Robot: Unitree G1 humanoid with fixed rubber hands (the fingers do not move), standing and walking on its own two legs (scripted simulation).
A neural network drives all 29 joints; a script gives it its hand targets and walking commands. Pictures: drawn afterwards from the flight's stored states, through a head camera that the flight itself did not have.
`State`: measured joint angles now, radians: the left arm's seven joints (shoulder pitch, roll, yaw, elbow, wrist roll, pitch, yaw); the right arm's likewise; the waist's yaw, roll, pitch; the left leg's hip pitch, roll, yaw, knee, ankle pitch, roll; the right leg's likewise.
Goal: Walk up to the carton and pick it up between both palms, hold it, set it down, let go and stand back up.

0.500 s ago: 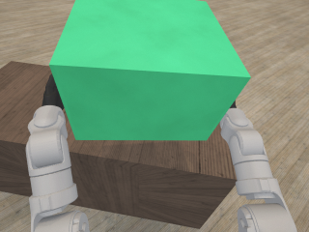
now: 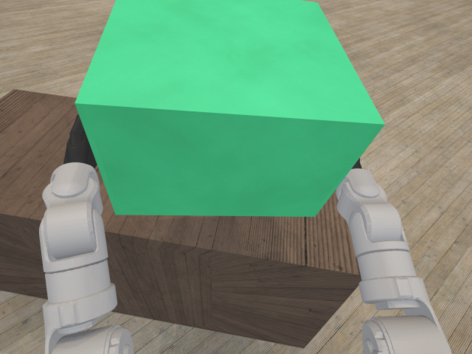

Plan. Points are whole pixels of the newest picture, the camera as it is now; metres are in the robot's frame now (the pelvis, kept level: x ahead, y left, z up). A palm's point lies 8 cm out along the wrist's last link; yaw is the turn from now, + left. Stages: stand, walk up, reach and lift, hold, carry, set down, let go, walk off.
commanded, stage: hold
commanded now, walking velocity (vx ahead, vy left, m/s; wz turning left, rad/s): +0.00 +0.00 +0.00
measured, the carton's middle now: (223, 100) +0.43 -0.01 +0.24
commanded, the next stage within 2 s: none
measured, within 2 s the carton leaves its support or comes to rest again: neither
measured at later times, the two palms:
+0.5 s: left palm (77, 165) +0.33 +0.20 +0.20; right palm (345, 168) +0.33 -0.20 +0.17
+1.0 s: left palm (81, 165) +0.34 +0.20 +0.19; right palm (344, 170) +0.34 -0.20 +0.16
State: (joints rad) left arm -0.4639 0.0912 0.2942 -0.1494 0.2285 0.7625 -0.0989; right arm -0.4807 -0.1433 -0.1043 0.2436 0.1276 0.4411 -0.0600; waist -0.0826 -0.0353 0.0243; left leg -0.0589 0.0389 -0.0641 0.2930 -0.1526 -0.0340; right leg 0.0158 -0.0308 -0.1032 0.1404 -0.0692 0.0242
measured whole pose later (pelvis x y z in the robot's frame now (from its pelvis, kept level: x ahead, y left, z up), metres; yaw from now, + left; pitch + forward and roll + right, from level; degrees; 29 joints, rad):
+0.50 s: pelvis +0.00 +0.00 +0.00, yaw +0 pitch -6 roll -1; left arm -0.42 0.07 0.29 -0.23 0.23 0.81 -0.09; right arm -0.46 -0.16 -0.09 0.20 0.16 0.47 -0.06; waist -0.08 -0.03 0.03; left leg -0.02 0.04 -0.06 0.28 -0.16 -0.03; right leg 0.05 -0.03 -0.10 0.13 -0.07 0.03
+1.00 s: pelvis -0.01 +0.00 +0.00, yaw +0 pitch -5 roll -1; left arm -0.49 0.09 0.31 -0.11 0.23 0.77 -0.10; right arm -0.50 -0.14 -0.11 0.27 0.11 0.45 -0.06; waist -0.07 -0.04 0.03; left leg -0.06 0.04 -0.06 0.30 -0.14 -0.04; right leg 0.01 -0.03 -0.10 0.15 -0.06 0.02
